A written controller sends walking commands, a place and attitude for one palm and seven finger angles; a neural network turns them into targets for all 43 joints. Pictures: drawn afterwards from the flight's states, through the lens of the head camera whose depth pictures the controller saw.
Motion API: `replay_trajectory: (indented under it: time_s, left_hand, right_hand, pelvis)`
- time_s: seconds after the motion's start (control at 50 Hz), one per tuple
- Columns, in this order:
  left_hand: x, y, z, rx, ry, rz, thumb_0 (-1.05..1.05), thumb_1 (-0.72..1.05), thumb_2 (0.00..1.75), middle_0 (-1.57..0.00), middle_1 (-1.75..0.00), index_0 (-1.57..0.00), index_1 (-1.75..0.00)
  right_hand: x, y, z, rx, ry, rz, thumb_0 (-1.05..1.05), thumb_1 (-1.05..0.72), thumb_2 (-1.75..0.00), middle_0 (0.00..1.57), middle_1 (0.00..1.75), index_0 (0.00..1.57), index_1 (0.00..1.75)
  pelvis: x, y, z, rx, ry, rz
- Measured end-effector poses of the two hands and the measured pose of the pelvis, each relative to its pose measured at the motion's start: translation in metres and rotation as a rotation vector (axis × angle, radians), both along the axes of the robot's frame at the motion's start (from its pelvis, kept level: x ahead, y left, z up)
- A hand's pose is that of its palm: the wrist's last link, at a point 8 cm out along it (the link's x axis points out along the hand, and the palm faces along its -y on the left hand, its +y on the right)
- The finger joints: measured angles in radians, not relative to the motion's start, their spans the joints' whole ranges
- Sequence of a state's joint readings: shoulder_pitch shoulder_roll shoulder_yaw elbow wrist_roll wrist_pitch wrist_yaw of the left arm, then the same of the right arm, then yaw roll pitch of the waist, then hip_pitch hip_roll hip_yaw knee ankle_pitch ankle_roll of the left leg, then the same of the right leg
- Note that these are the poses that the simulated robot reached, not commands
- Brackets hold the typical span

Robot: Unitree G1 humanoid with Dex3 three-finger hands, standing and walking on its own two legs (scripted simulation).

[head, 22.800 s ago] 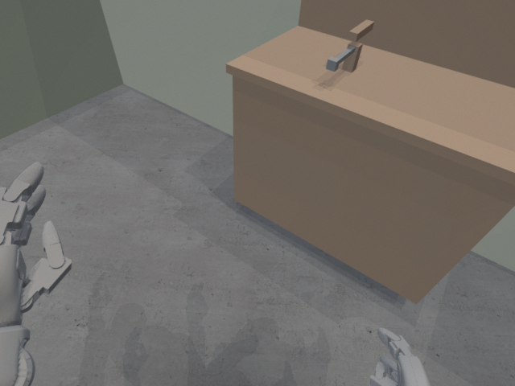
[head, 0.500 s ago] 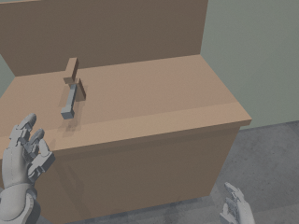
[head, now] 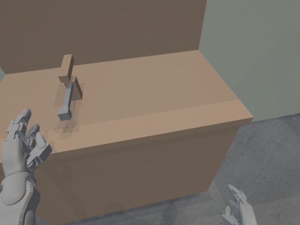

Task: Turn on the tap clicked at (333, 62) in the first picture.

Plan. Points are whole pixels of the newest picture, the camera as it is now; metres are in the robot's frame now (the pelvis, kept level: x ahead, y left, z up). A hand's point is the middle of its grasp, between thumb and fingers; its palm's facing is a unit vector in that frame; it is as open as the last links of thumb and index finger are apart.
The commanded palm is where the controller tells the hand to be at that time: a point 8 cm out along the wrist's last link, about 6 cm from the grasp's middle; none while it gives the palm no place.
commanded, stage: reach beside the lever's end, fingers flat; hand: left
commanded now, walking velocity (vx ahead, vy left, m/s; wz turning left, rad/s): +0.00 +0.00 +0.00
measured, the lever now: (64, 114) +0.37 +0.30 +0.10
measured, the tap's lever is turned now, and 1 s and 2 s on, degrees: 0 0 2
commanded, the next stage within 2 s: push the lever round in 1.40 s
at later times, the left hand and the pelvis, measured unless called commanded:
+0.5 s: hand (55, 132) +0.29 +0.28 +0.12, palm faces +0.51 -0.85 -0.08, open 7.7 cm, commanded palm +0.25 +0.33 +0.12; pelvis +0.00 +0.01 +0.00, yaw -1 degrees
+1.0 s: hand (54, 122) +0.33 +0.32 +0.10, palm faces +0.54 -0.83 -0.09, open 7.8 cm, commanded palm +0.29 +0.35 +0.10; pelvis +0.00 +0.00 +0.00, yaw -1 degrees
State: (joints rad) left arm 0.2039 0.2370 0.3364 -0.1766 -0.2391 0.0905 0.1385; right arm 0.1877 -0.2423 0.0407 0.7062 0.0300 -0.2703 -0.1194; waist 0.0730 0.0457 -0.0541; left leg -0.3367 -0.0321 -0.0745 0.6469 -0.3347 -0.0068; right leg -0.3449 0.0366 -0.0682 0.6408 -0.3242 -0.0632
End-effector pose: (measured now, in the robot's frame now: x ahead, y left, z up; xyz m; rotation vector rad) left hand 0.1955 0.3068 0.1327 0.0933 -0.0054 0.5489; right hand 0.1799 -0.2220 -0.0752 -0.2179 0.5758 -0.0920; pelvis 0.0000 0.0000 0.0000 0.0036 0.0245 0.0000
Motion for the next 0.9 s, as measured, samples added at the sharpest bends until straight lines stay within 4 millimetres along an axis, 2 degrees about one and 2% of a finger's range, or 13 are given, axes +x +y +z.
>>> replay_trajectory:
  time_s: [0.36,0.5,0.68,0.9]
  left_hand:
    - [0.036,0.011,-0.008,-0.003,-0.003,0.01,0.02,0.9,0.9,-0.18,-0.23,-0.18,-0.23]
    - [0.049,0.011,-0.011,-0.005,0.003,-0.007,0.02,0.9,0.9,-0.17,-0.21,-0.17,-0.21]
    - [0.056,0.023,-0.015,0.0,0.0,0.031,0.02,0.9,0.9,-0.16,-0.19,-0.16,-0.19]
    - [0.082,0.037,-0.021,-0.01,0.022,0.03,0.02,0.9,0.9,-0.15,-0.16,-0.16,-0.16]
  right_hand:
    - [-0.006,0.004,-0.006,-0.005,0.048,-0.012,0.02,-0.9,-0.9,0.2,0.3,0.2,0.3]
    - [-0.011,-0.002,-0.008,-0.003,0.066,-0.035,0.02,-0.9,-0.9,0.2,0.3,0.2,0.3]
    - [-0.021,-0.013,-0.014,-0.018,0.105,-0.051,0.02,-0.9,-0.9,0.2,0.3,0.2,0.3]
    - [-0.038,-0.024,-0.021,-0.032,0.163,-0.085,0.02,-0.9,-0.9,0.2,0.3,0.2,0.3]
  pelvis:
    - [0.001,0.007,-0.001,-0.001,0.023,-0.006]
    - [0.004,0.007,0.0,0.001,0.036,-0.015]
    - [0.002,0.003,-0.002,0.0,0.047,-0.012]
    - [0.0,0.0,-0.004,-0.003,0.074,-0.014]
